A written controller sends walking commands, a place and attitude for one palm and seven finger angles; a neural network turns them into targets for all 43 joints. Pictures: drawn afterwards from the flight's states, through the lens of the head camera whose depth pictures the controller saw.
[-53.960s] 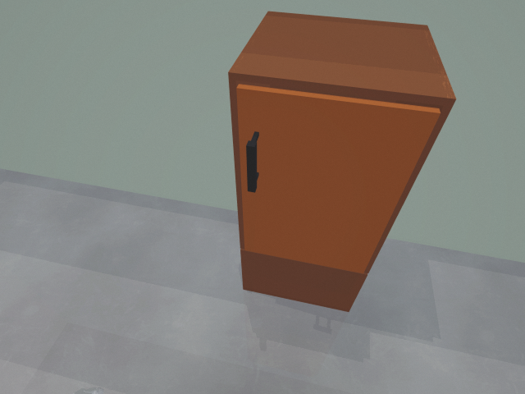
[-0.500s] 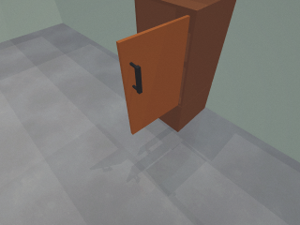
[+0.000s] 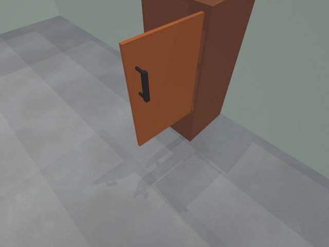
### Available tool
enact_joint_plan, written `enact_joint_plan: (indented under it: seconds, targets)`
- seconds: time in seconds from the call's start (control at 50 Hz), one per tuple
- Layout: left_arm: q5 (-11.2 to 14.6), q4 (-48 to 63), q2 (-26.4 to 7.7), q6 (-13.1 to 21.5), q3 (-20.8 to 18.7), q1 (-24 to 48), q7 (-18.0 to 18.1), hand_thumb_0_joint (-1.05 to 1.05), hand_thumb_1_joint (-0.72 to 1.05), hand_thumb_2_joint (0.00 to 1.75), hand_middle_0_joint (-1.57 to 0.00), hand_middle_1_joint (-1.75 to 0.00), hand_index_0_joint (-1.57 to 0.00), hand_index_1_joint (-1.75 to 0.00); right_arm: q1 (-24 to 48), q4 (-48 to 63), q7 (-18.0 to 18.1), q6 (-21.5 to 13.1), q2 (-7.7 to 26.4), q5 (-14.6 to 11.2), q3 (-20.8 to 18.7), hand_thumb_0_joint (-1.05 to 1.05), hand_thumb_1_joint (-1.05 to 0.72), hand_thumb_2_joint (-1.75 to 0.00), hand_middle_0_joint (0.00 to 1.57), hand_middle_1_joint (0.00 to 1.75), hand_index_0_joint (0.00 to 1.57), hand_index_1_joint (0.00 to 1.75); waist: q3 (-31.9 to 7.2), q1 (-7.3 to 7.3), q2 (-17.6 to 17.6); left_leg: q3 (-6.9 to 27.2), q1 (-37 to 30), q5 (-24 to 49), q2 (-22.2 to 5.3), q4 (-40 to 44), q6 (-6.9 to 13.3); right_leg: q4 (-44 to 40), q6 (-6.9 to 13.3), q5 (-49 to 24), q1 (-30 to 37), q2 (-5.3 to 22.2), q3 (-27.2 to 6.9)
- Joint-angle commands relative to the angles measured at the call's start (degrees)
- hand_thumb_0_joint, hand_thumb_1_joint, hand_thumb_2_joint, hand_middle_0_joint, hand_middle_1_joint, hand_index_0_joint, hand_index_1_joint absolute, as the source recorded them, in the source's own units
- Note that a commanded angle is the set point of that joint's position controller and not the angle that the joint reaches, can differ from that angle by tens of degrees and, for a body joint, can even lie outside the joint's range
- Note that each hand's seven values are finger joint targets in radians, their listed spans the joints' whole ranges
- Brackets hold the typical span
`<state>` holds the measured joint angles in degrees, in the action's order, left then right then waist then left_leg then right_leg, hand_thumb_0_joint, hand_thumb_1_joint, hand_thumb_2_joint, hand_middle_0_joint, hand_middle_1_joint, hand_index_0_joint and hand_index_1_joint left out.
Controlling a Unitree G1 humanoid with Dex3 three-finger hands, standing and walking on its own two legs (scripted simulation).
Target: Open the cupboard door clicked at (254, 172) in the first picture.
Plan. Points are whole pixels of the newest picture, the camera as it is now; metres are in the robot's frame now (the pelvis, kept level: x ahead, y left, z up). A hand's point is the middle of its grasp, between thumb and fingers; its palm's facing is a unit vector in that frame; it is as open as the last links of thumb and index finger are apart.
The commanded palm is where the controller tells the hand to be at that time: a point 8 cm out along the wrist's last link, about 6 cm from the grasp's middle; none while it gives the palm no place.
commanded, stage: look to check the result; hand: left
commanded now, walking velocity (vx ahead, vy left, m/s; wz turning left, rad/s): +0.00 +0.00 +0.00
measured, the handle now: (142, 84) +0.67 +0.12 -0.02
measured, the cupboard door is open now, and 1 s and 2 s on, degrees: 85 85 85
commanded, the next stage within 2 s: stand and wait in 0.26 s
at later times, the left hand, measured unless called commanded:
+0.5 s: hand out of the picture +0.07 +0.23 -0.16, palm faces -0.01 -0.95 -0.31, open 7.4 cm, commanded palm none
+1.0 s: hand out of the picture +0.07 +0.23 -0.17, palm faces -0.02 -0.95 -0.30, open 7.4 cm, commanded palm none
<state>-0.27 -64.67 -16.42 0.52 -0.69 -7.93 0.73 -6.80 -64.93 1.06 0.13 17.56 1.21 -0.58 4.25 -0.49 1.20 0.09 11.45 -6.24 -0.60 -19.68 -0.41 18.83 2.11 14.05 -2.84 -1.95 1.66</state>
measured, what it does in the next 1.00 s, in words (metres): stands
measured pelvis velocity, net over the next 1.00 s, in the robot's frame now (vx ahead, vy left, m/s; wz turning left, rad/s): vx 0.02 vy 0.00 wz -0.02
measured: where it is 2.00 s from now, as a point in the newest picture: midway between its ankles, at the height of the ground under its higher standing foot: outside the picture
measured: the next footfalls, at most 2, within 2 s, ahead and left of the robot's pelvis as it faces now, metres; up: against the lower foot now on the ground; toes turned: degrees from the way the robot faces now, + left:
none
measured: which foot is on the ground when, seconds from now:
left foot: down 0.00-1.00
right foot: down 0.00-1.00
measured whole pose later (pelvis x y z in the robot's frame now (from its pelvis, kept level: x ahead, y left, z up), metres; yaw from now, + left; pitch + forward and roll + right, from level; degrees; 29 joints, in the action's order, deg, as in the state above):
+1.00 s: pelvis +0.02 +0.00 +0.00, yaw -1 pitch -1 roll +0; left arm -0.2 -64.9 -15.5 0.7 -0.4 -9.8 1.2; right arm -8.0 -65.6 1.3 -0.2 15.7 0.9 -0.3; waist 3.6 -0.3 0.3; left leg -1.0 9.3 -8.1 -0.2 -18.9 -0.2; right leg 17.0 1.8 15.0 -0.5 -1.4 0.6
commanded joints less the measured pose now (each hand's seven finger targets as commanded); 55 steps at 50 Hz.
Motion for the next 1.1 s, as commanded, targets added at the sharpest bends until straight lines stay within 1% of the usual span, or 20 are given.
enact_joint_plan:
  seconds: [0.0,0.02,0.14,0.18,0.24,0.32,0.38,0.42,0.44,0.46,0.54,0.66,0.72,0.74,0.76,0.86,0.9,1.0,1.02,1.08]
  targets:
    - [-0.14,2.34,-10.95,1.15,-1.89,0.43,0.50,0.00,0.90,0.90,-0.20,-0.30,-0.20,-0.30,1.06,2.51,0.38,-0.84,9.36,-0.18,-1.45,0.00,-0.90,-0.90,0.20,0.30,0.20,0.30,-5.01,-0.18,-0.94,5.69,-7.33,6.99,-6.12,1.63,1.77,-4.79,0.87,-8.87,-4.84,8.51,-6.70]
    - [-0.18,2.34,-10.93,1.18,-1.95,0.12,0.50,0.00,0.90,0.90,-0.20,-0.30,-0.20,-0.30,1.37,2.66,0.41,-0.84,9.60,-0.31,-1.45,0.00,-0.90,-0.90,0.20,0.30,0.20,0.30,-5.01,0.02,-0.88,5.52,-7.61,7.22,-6.09,1.50,1.85,-4.97,0.78,-8.97,-4.98,8.52,-6.70]
    - [-0.15,1.89,-10.87,1.21,-1.82,-0.36,0.65,0.00,0.90,0.90,-0.20,-0.30,-0.20,-0.30,1.23,2.39,0.50,-0.88,9.19,-0.32,-1.40,0.00,-0.90,-0.90,0.20,0.30,0.20,0.30,-5.35,-0.05,-1.77,5.32,-8.26,8.64,-6.20,1.39,1.87,-4.78,0.67,-11.53,-4.33,8.69,-6.52]
    - [-0.13,1.91,-10.68,1.21,-1.75,-0.53,0.68,0.00,0.90,0.90,-0.20,-0.30,-0.20,-0.30,1.18,2.33,0.54,-0.92,9.16,-0.29,-1.40,0.00,-0.90,-0.90,0.20,0.30,0.20,0.30,-5.63,-0.08,-0.93,5.21,-8.48,9.25,-6.17,1.24,1.87,-4.62,0.68,-12.35,-4.02,8.70,-6.54]
    - [-0.18,1.95,-10.66,1.20,-1.87,-0.57,0.75,0.00,0.90,0.90,-0.20,-0.30,-0.20,-0.30,1.07,2.31,0.58,-0.96,8.91,-0.33,-1.35,0.00,-0.90,-0.90,0.20,0.30,0.20,0.30,-5.02,-0.03,-1.49,5.15,-8.24,10.06,-6.18,1.27,1.86,-4.52,0.60,-13.23,-3.84,8.71,-6.17]
    - [-0.20,2.00,-10.44,1.21,-1.83,-1.14,0.78,0.00,0.90,0.90,-0.20,-0.30,-0.20,-0.30,1.00,2.31,0.57,-0.93,8.85,-0.38,-1.37,0.00,-0.90,-0.90,0.20,0.30,0.20,0.30,-5.15,0.11,-1.62,5.16,-8.47,9.50,-6.12,1.40,1.91,-4.79,0.50,-12.32,-3.89,8.62,-6.19]
    - [-0.15,2.01,-10.07,1.20,-1.75,-1.22,0.83,0.00,0.90,0.90,-0.20,-0.30,-0.20,-0.30,0.92,2.08,0.54,-0.98,8.26,-0.29,-1.33,0.00,-0.90,-0.90,0.20,0.30,0.20,0.30,-5.01,0.09,-1.08,4.95,-8.42,10.07,-6.07,1.31,1.84,-4.69,0.44,-13.48,-3.59,8.86,-6.12]
    - [-0.21,2.20,-10.27,1.29,-1.81,-1.40,0.85,0.00,0.90,0.90,-0.20,-0.30,-0.20,-0.30,0.76,2.26,0.58,-0.98,8.48,-0.39,-1.34,0.00,-0.90,-0.90,0.20,0.30,0.20,0.30,-4.94,0.15,-1.44,4.88,-8.28,9.76,-6.03,1.30,1.81,-4.83,0.43,-13.41,-3.61,8.70,-6.19]
    - [-0.19,2.15,-10.05,1.23,-1.76,-1.07,0.85,0.00,0.90,0.90,-0.20,-0.30,-0.20,-0.30,0.78,2.08,0.58,-0.98,8.23,-0.31,-1.33,0.00,-0.90,-0.90,0.20,0.30,0.20,0.30,-4.42,-0.01,-1.28,4.89,-8.05,9.83,-6.07,1.42,1.76,-4.70,0.50,-13.48,-3.70,8.76,-6.08]
    - [-0.16,2.14,-9.86,1.23,-1.78,-1.31,0.85,0.00,0.90,0.90,-0.20,-0.30,-0.20,-0.30,0.58,2.06,0.57,-1.03,8.06,-0.29,-1.27,0.00,-0.90,-0.90,0.20,0.30,0.20,0.30,-4.87,0.08,-0.60,4.85,-8.10,9.79,-6.04,1.47,1.75,-4.73,0.47,-13.38,-3.35,8.84,-6.25]
    - [-0.17,2.21,-9.65,1.19,-1.76,-1.57,0.86,0.00,0.90,0.90,-0.20,-0.30,-0.20,-0.30,0.40,2.06,0.59,-1.11,7.82,-0.34,-1.28,0.00,-0.90,-0.90,0.20,0.30,0.20,0.30,-4.96,0.13,-1.40,5.00,-8.39,10.10,-6.08,1.55,1.86,-4.70,0.44,-13.10,-3.23,8.83,-5.90]
    - [-0.13,2.31,-9.66,1.33,-1.84,-1.94,0.96,0.00,0.90,0.90,-0.20,-0.30,-0.20,-0.30,-0.17,2.05,0.70,-1.21,7.75,-0.34,-1.31,0.00,-0.90,-0.90,0.20,0.30,0.20,0.30,-5.46,0.13,-1.12,4.68,-8.77,11.92,-6.05,0.94,1.88,-4.42,0.42,-16.14,-2.52,8.94,-5.91]
    - [-0.18,2.41,-9.59,1.30,-1.89,-2.19,0.97,0.00,0.90,0.90,-0.20,-0.30,-0.20,-0.30,-0.30,2.11,0.73,-1.16,7.83,-0.47,-1.39,0.00,-0.90,-0.90,0.20,0.30,0.20,0.30,-4.59,0.21,-1.44,4.71,-8.54,11.37,-6.02,1.13,1.88,-4.65,0.44,-15.27,-2.96,8.71,-5.98]
    - [-0.13,2.34,-9.49,1.22,-1.73,-1.99,0.94,0.00,0.90,0.90,-0.20,-0.30,-0.20,-0.30,-0.30,2.02,0.70,-1.13,7.73,-0.35,-1.38,0.00,-0.90,-0.90,0.20,0.30,0.20,0.30,-4.12,0.10,-0.86,4.69,-8.28,10.70,-6.03,1.33,1.79,-4.68,0.50,-14.42,-3.21,8.82,-5.91]
    - [-0.12,2.29,-9.27,1.20,-1.74,-2.10,0.92,0.00,0.90,0.90,-0.20,-0.30,-0.20,-0.30,-0.46,1.94,0.70,-1.14,7.58,-0.32,-1.29,0.00,-0.90,-0.90,0.20,0.30,0.20,0.30,-4.16,0.13,-0.17,4.66,-8.22,10.43,-6.02,1.42,1.80,-4.78,0.54,-13.81,-3.08,8.76,-6.13]
    - [-0.08,2.19,-9.39,1.29,-1.69,-2.37,0.95,0.00,0.90,0.90,-0.20,-0.30,-0.20,-0.30,-0.67,1.90,0.71,-1.16,7.64,-0.42,-1.35,0.00,-0.90,-0.90,0.20,0.30,0.20,0.30,-4.61,0.05,-1.87,4.72,-8.77,10.49,-6.15,1.40,1.86,-4.82,0.45,-14.32,-3.13,8.77,-6.15]
    - [-0.08,2.23,-9.43,1.29,-1.63,-2.42,0.95,0.00,0.90,0.90,-0.20,-0.30,-0.20,-0.30,-0.56,1.83,0.70,-1.14,7.83,-0.38,-1.37,0.00,-0.90,-0.90,0.20,0.30,0.20,0.30,-4.30,0.05,-0.95,4.59,-8.68,10.48,-6.04,1.38,1.79,-4.81,0.51,-14.52,-3.23,8.74,-6.37]
    - [-0.08,2.15,-9.52,1.27,-1.62,-2.54,0.92,0.00,0.90,0.90,-0.20,-0.30,-0.20,-0.30,-0.65,1.79,0.69,-1.13,7.73,-0.42,-1.32,0.00,-0.90,-0.90,0.20,0.30,0.20,0.30,-4.17,0.03,-0.81,4.64,-8.59,9.77,-6.09,1.64,1.76,-4.92,0.54,-13.37,-3.39,8.67,-6.46]
    - [-0.12,2.18,-9.54,1.30,-1.68,-2.77,0.91,0.00,0.90,0.90,-0.20,-0.30,-0.20,-0.30,-0.55,1.92,0.69,-1.12,7.88,-0.51,-1.40,0.00,-0.90,-0.90,0.20,0.30,0.20,0.30,-3.99,0.18,-1.60,4.73,-8.72,9.45,-6.07,1.67,1.85,-5.12,0.52,-12.76,-3.75,8.58,-6.32]
    - [-0.10,2.08,-9.52,1.24,-1.63,-2.43,0.88,0.00,0.90,0.90,-0.20,-0.30,-0.20,-0.30,-0.73,1.83,0.68,-1.19,7.84,-0.41,-1.38,0.00,-0.90,-0.90,0.20,0.30,0.20,0.30,-4.54,0.03,-1.02,4.82,-8.82,9.52,-6.20,1.95,1.85,-4.94,0.58,-12.21,-3.38,8.61,-6.47]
